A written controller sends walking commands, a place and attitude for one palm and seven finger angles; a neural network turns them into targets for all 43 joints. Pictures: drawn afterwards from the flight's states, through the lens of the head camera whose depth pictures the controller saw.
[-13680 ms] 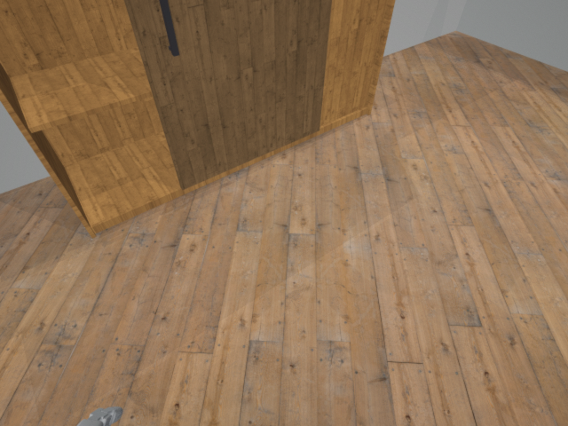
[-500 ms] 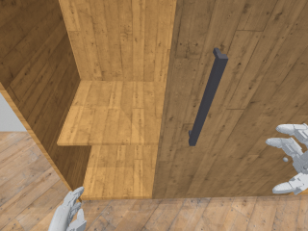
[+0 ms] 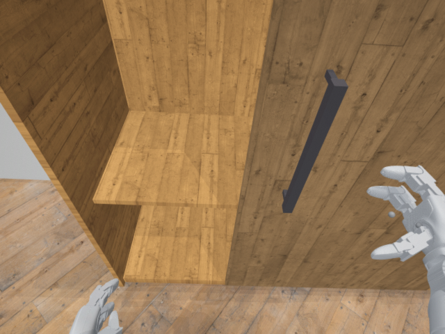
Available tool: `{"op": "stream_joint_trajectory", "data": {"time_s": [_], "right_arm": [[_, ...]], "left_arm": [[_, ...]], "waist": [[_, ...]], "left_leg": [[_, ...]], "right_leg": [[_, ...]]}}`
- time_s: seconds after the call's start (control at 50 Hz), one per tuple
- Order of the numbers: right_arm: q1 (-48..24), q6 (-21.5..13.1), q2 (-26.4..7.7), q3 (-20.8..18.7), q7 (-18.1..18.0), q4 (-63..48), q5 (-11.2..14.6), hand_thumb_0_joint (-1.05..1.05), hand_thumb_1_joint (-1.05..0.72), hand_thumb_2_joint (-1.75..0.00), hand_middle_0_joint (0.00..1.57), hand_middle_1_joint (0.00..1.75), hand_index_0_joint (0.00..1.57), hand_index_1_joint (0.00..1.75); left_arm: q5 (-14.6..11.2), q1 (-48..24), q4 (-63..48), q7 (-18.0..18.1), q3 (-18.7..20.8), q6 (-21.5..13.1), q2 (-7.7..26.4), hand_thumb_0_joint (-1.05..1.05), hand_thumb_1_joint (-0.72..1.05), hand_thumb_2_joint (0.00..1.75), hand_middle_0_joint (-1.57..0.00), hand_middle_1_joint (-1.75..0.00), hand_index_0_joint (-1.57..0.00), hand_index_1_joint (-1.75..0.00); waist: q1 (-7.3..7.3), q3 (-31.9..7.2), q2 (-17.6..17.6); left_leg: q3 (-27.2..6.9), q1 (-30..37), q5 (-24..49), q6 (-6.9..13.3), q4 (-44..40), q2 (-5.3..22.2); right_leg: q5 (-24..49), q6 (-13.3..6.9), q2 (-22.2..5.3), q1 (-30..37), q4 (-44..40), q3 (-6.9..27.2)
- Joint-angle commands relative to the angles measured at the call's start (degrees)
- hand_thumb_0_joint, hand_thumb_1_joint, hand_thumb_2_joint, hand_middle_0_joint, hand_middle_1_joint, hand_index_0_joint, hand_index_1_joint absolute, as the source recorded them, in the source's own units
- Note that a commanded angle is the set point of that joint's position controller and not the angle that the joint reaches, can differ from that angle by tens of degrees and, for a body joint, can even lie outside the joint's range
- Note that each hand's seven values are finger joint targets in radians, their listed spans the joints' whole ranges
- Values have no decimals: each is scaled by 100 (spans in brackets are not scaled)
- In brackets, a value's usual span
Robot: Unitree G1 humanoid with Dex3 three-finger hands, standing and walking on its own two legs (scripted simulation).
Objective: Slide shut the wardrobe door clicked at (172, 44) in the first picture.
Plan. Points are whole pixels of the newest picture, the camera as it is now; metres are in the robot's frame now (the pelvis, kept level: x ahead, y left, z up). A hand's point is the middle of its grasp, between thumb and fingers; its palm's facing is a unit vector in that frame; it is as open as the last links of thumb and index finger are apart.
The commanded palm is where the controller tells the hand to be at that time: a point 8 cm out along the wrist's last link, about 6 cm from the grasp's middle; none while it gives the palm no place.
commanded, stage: move the hooked fingers beside the handle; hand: right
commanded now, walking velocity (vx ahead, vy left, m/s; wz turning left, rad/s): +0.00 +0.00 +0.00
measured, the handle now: (304, 153) +0.44 -0.12 +0.11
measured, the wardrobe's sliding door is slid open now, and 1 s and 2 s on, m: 0.43 0.43 0.43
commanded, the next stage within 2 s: feel for the door with the fingertips in 1.88 s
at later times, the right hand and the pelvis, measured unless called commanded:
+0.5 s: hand (368, 197) +0.34 -0.22 +0.11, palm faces -0.03 +1.00 -0.03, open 14.0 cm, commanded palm +0.32 -0.26 +0.11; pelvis +0.00 +0.00 +0.00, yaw +0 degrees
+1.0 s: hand (344, 183) +0.37 -0.18 +0.11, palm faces -0.05 +1.00 -0.03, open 14.0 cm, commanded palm +0.35 -0.23 +0.10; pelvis +0.00 +0.00 +0.00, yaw +1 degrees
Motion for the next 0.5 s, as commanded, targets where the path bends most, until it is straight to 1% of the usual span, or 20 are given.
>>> {"op": "stream_joint_trajectory", "data": {"time_s": [0.0,0.02,0.06,0.08,0.1,0.12,0.14,0.18,0.2,0.24,0.26,0.3,0.32,0.34,0.36,0.38,0.4,0.42,0.44,0.48], "right_arm": [[-1584,-365,-1424,-436,-89,-1301,102,0,50,-30,30,120,30,120],[-1635,-404,-1493,-487,-116,-1363,87,0,50,-30,30,120,30,120],[-1822,-442,-1168,-134,-124,-1408,54,0,50,-30,30,120,30,120],[-1960,-478,-1199,-126,-147,-1465,44,0,50,-30,30,120,30,120],[-1912,-485,-1227,-129,-200,-1408,15,0,50,-30,30,120,30,120],[-1994,-474,-1117,-28,-221,-1350,7,0,50,-30,30,120,30,120],[-2075,-461,-1144,-53,-253,-1217,0,0,50,-30,30,120,30,120],[-2152,-440,-1254,-140,-292,-1061,-44,0,50,-30,30,120,30,120],[-2111,-434,-1348,-210,-333,-944,-77,0,50,-30,30,120,30,120],[-2302,-446,-1212,-85,-356,-930,-105,0,50,-30,30,120,30,120],[-2369,-456,-1318,-176,-383,-857,-113,0,50,-30,30,120,30,120],[-2270,-495,-1345,-227,-407,-776,-126,0,50,-30,30,120,30,120],[-2295,-517,-1311,-211,-408,-796,-135,0,50,-30,30,120,30,120],[-2316,-519,-1283,-178,-408,-702,-135,0,50,-30,30,120,30,120],[-2448,-514,-1108,-6,-388,-668,-137,0,50,-30,30,120,30,120],[-2551,-521,-1159,-44,-390,-642,-128,0,50,-30,30,120,30,120],[-2457,-502,-1248,-127,-406,-514,-149,0,50,-30,30,120,30,120],[-2536,-506,-1260,-148,-405,-485,-139,0,50,-30,30,120,30,120],[-2508,-502,-1201,-78,-390,-443,-151,0,50,-30,30,120,30,120],[-2700,-533,-1114,33,-400,-555,-176,0,50,-30,30,120,30,120]], "left_arm": [[-22,-445,-841,79,316,-322,769,0,90,90,-20,-30,-20,-30],[-19,-417,-826,85,326,-322,777,0,90,90,-20,-30,-20,-30],[-28,-440,-815,91,305,-341,739,0,90,90,-20,-30,-20,-30],[-34,-414,-775,104,328,-348,754,0,90,90,-20,-30,-20,-30],[-18,-394,-743,106,331,-345,762,0,90,90,-20,-30,-20,-30],[-22,-407,-731,111,321,-339,757,0,90,90,-20,-30,-20,-30],[-29,-403,-693,118,318,-327,759,0,90,90,-20,-30,-20,-30],[-19,-407,-676,131,311,-297,771,0,90,90,-20,-30,-20,-30],[-8,-377,-647,125,312,-257,789,0,90,90,-20,-30,-20,-30],[-13,-428,-698,113,297,-226,741,0,90,90,-20,-30,-20,-30],[-7,-408,-684,113,295,-197,751,0,90,90,-20,-30,-20,-30],[8,-390,-696,83,304,-162,743,0,90,90,-20,-30,-20,-30],[9,-383,-722,72,298,-140,727,0,90,90,-20,-30,-20,-30],[-5,-390,-731,64,294,-121,718,0,90,90,-20,-30,-20,-30],[-5,-394,-740,63,293,-102,712,0,90,90,-20,-30,-20,-30],[-11,-382,-727,60,301,-88,718,0,90,90,-20,-30,-20,-30],[3,-356,-714,53,306,-55,741,0,90,90,-20,-30,-20,-30],[0,-337,-724,50,316,-30,750,0,90,90,-20,-30,-20,-30],[-12,-350,-740,45,308,-11,743,0,90,90,-20,-30,-20,-30],[-17,-340,-764,35,325,5,725,0,90,90,-20,-30,-20,-30]], "waist": [[-63,-987,16],[-64,-1115,-82],[22,-1076,-154],[41,-1129,-153],[32,-1092,-8],[59,-1076,-86],[76,-977,1],[36,-1001,-24],[5,-975,127],[23,-1041,-6],[16,-1109,74],[-39,-1192,60],[-28,-1274,5],[-21,-1172,39],[35,-1169,41],[35,-1166,-25],[18,-1129,135],[50,-1176,201],[27,-1130,143],[52,-1250,-61]], "left_leg": [[72,540,1269,203,-387,-378],[76,583,1277,212,-360,-372],[95,465,1239,209,-354,-382],[97,455,1223,207,-350,-384],[92,465,1220,213,-366,-400],[73,413,1157,204,-376,-380],[82,370,1084,204,-395,-381],[72,396,1046,218,-377,-365],[62,476,1072,222,-387,-370],[37,466,1077,214,-377,-348],[34,529,1172,221,-357,-350],[20,637,1287,229,-344,-350],[23,645,1368,229,-313,-347],[31,598,1319,230,-321,-355],[27,535,1335,219,-320,-359],[16,521,1349,224,-324,-352],[6,548,1339,223,-337,-359],[-5,570,1354,208,-335,-347],[12,550,1329,223,-317,-352],[18,508,1402,234,-277,-353]], "right_leg": [[1316,-242,282,227,-489,44],[1340,-235,290,265,-498,66],[1312,-223,282,352,-505,85],[1310,-217,272,402,-506,105],[1326,-236,267,375,-481,105],[1216,-230,283,362,-499,98],[1130,-222,272,328,-522,116],[1106,-213,276,294,-549,128],[1142,-220,275,217,-530,111],[1093,-218,291,231,-534,86],[1173,-222,291,230,-530,100],[1272,-221,297,206,-493,67],[1331,-221,297,236,-493,64],[1282,-210,291,191,-509,70],[1263,-213,297,215,-500,50],[1259,-207,295,216,-493,51],[1242,-227,285,141,-459,28],[1206,-229,297,111,-466,26],[1204,-217,292,84,-489,39],[1310,-209,293,207,-463,43]]}}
